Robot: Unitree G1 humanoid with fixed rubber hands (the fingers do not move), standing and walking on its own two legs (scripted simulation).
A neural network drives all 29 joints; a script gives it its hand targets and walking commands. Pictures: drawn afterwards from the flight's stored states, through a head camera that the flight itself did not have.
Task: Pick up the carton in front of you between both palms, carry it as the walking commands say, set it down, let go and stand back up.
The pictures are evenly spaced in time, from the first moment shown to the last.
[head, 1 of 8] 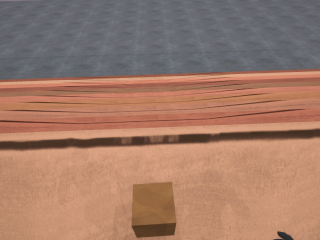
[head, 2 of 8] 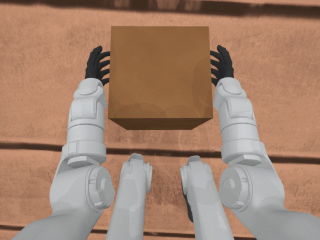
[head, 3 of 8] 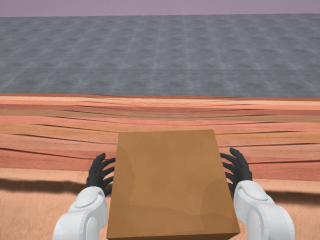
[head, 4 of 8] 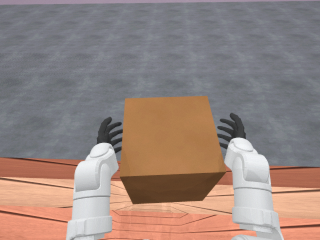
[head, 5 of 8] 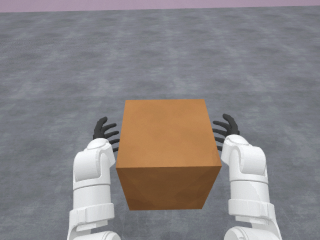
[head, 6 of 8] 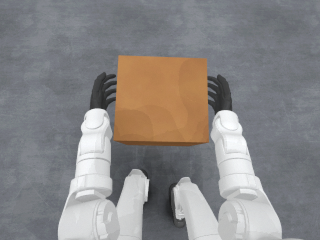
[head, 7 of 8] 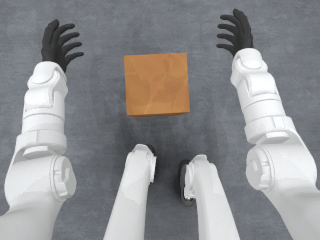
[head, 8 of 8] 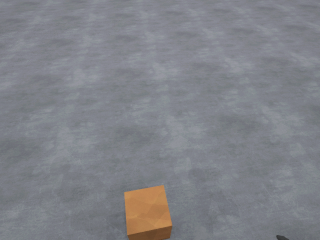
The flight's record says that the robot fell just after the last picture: no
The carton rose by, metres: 0.68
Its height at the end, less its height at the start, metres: -1.37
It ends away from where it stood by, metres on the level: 4.11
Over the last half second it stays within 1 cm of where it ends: yes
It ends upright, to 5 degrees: yes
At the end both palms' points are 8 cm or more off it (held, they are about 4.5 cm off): yes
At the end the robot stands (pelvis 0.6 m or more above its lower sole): yes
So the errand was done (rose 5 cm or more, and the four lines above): yes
